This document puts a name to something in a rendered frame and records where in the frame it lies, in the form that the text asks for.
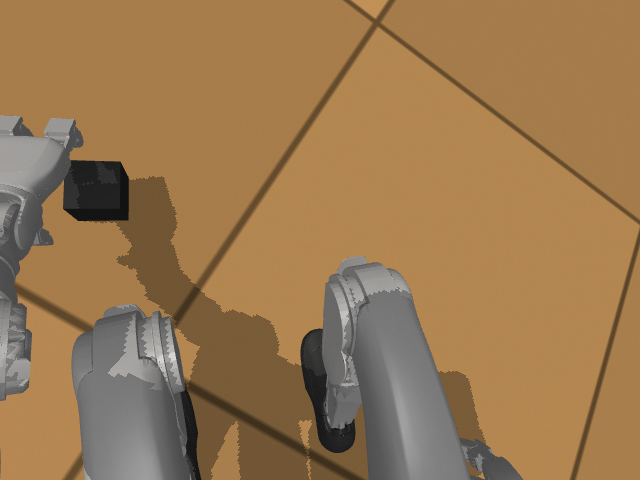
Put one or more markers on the left robot hand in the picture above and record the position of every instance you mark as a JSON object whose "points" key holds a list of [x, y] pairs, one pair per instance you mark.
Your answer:
{"points": [[37, 165]]}

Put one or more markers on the cube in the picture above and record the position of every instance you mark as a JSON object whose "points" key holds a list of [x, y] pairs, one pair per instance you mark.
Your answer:
{"points": [[96, 191]]}

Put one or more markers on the left robot foot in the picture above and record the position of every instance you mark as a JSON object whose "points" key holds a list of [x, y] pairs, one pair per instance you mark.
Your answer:
{"points": [[192, 435]]}

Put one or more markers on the right robot hand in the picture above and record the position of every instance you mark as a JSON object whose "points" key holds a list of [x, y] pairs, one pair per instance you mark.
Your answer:
{"points": [[482, 459]]}

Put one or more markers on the left robot arm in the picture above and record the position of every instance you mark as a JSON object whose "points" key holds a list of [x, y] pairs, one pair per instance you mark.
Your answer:
{"points": [[20, 215]]}

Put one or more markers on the right robot foot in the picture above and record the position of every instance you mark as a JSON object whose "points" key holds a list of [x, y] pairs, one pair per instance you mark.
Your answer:
{"points": [[314, 374]]}

